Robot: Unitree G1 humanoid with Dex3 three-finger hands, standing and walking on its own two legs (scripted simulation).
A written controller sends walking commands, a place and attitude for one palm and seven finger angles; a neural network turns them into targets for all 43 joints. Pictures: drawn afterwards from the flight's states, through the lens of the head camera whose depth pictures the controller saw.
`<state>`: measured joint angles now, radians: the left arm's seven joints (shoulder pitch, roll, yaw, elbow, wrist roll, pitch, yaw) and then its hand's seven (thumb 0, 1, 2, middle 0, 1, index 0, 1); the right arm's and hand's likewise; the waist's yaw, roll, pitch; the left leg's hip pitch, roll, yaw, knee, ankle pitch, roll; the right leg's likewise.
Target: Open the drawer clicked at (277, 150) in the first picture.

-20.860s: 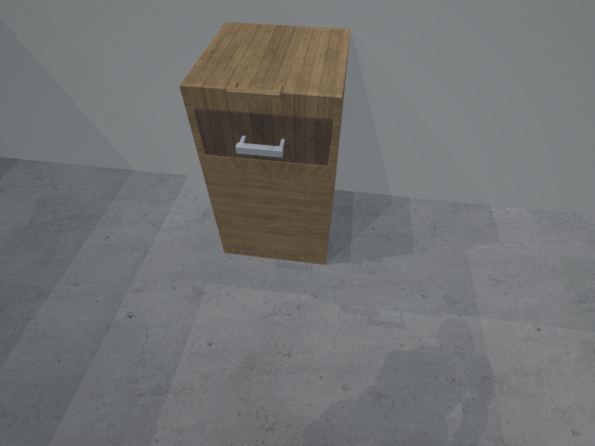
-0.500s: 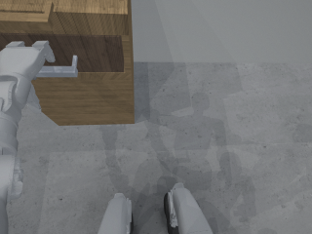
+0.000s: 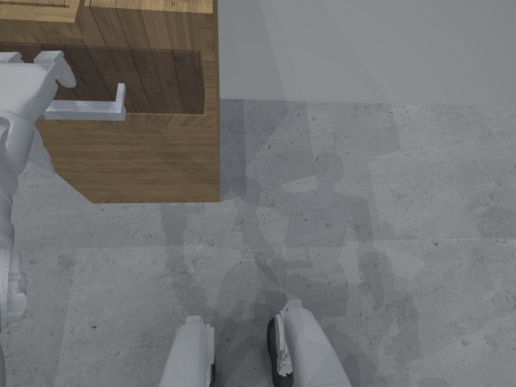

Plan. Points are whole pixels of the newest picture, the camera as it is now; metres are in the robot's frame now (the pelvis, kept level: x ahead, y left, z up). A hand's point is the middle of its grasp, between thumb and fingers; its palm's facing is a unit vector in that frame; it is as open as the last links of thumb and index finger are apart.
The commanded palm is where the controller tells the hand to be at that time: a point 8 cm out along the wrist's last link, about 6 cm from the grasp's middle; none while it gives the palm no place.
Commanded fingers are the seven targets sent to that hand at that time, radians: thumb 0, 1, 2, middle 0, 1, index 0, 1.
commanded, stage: lower the fingers behind the handle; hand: left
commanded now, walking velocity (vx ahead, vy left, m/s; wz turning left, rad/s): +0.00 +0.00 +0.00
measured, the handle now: (83, 99) +0.58 +0.27 -0.04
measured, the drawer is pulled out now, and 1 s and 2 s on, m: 0.00 0.00 0.00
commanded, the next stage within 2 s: close the thumb around the handle in 1.40 s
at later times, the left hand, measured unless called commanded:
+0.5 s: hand (51, 129) +0.52 +0.31 -0.04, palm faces -0.14 +0.00 -0.99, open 13.9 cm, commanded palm +0.52 +0.28 +0.01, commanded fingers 0.00 -0.50 0.30 -0.30 -1.20 -0.30 -1.20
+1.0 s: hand (58, 134) +0.52 +0.31 -0.06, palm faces -0.08 +0.02 -1.00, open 14.0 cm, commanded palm +0.52 +0.27 -0.03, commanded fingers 0.00 -0.50 0.30 -0.30 -1.20 -0.30 -1.20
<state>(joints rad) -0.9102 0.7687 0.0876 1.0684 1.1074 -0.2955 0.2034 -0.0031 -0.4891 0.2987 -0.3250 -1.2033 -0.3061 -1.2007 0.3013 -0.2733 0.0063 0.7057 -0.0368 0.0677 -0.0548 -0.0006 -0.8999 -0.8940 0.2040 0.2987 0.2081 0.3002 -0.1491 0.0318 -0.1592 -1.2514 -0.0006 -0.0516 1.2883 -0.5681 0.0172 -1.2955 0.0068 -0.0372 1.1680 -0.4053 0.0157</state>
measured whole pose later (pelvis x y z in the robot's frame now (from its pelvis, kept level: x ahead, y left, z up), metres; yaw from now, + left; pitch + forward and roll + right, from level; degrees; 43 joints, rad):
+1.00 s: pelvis -0.02 +0.01 -0.06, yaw -1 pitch +35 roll -5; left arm -0.99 0.79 0.10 1.07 1.15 -0.18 0.27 0.00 -0.49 0.30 -0.32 -1.20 -0.29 -1.20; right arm 0.26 -0.26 0.03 0.67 -0.05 0.09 -0.01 0.00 -0.90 -0.89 0.20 0.30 0.21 0.30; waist -0.16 0.05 -0.14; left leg -1.50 0.00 -0.06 1.53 -0.64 0.02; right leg -1.54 0.01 -0.05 1.39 -0.45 0.02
